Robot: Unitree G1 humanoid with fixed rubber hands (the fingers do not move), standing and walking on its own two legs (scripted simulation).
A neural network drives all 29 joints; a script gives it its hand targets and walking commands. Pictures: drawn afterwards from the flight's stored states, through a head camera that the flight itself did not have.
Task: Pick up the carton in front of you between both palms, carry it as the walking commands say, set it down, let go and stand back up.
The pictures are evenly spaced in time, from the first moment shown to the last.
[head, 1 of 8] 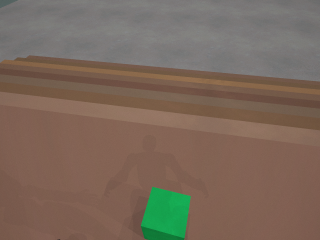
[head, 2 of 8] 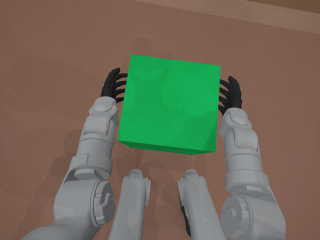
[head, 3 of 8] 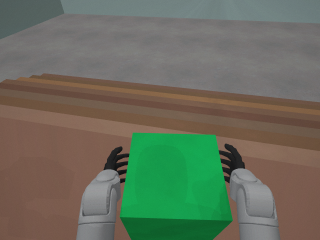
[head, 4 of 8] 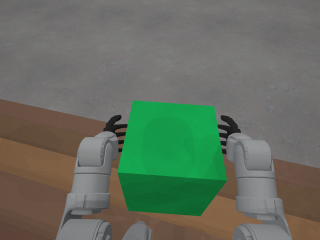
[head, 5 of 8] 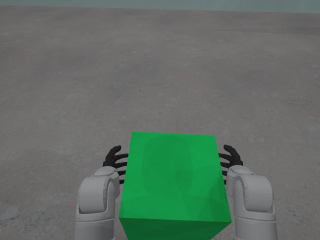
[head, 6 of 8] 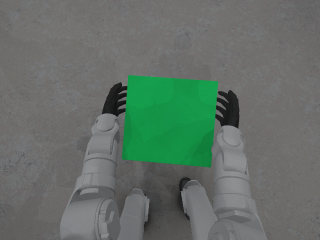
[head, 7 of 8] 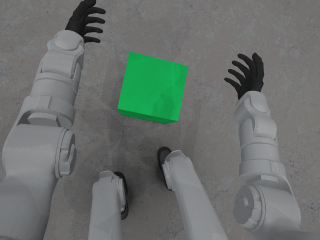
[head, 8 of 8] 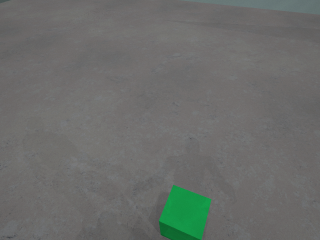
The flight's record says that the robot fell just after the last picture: no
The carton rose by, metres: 0.68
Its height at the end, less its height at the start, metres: -0.97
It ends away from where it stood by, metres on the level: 5.02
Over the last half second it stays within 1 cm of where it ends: yes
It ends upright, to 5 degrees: yes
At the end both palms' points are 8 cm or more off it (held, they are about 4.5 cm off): yes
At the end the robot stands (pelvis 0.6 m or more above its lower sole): yes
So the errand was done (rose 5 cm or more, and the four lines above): yes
